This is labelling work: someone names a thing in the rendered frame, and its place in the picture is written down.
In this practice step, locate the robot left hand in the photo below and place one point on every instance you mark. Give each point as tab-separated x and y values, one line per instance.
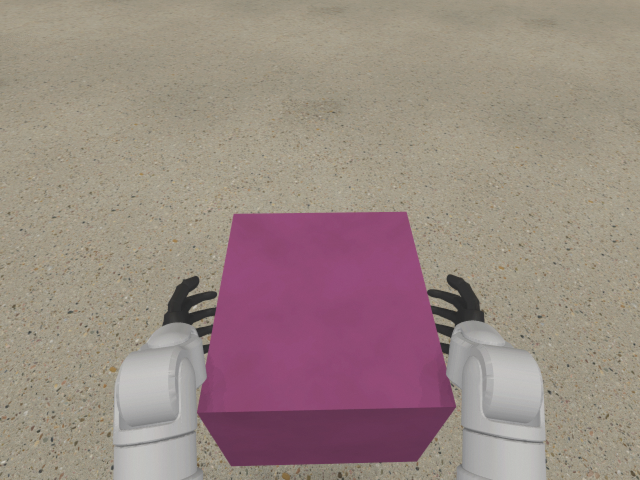
180	304

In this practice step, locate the robot right hand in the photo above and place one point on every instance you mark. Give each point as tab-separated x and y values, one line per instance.
467	305

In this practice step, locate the right robot forearm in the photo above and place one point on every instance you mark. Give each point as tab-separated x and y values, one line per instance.
502	408

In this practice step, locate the left robot forearm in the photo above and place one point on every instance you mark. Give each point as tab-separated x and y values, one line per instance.
155	408

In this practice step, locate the carton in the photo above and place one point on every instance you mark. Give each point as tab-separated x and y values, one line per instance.
324	348

